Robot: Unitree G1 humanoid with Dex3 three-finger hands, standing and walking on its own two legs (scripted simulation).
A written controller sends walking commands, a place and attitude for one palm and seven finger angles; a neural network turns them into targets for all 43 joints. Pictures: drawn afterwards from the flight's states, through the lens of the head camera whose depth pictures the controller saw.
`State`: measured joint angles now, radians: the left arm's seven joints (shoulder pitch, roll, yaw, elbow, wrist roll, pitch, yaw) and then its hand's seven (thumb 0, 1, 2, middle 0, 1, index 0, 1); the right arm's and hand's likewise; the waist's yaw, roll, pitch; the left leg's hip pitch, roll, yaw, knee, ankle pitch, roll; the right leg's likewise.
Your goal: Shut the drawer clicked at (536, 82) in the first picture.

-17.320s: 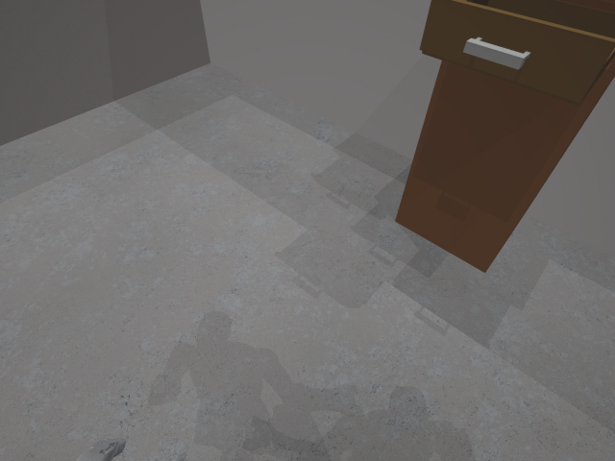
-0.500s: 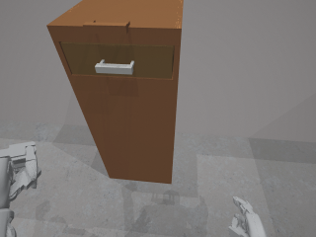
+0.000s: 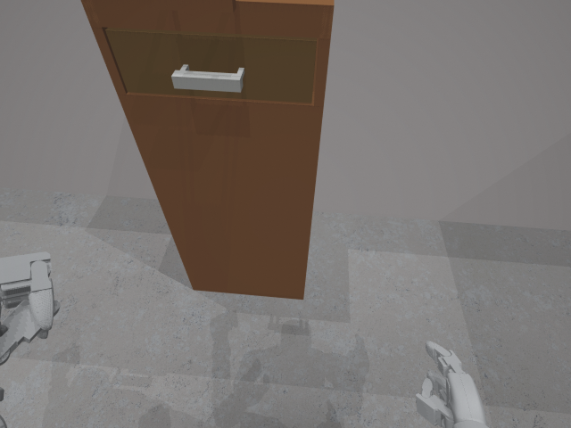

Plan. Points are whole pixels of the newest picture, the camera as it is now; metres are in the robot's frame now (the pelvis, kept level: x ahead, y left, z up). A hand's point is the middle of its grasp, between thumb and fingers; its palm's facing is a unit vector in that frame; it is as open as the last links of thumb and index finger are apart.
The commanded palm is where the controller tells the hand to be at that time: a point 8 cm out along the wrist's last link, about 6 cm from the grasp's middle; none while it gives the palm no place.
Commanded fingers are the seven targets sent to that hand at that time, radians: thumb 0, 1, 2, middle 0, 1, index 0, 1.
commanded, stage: step back with the hand held close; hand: left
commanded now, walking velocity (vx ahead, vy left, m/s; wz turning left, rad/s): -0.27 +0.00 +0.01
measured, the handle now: (210, 75) +0.67 +0.20 +0.16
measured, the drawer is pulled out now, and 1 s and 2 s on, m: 0.00 0.00 0.00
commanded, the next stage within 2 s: stop stepping back and stand still in 0.88 s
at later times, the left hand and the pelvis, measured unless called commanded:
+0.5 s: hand (62, 398) +0.12 +0.19 +0.17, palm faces +0.25 -0.83 -0.49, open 3.3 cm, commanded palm +0.03 +0.25 +0.19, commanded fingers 0.00 0.90 0.90 -1.40 -1.60 -1.40 -1.60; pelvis -0.10 -0.02 +0.01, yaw -1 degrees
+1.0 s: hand out of the picture -0.10 +0.19 +0.18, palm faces +0.32 -0.82 -0.47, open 3.3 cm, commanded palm -0.15 +0.24 +0.19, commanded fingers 0.00 0.90 0.90 -1.40 -1.60 -1.40 -1.60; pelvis -0.28 -0.04 +0.00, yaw +0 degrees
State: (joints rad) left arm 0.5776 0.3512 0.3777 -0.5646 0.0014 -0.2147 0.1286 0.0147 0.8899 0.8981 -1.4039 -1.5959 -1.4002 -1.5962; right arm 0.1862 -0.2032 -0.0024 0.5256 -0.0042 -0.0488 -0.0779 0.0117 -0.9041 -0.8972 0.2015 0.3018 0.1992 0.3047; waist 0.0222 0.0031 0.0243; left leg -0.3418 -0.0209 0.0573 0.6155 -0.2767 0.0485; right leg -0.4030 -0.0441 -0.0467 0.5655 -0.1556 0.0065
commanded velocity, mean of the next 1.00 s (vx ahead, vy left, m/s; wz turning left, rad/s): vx -0.35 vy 0.00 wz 0.02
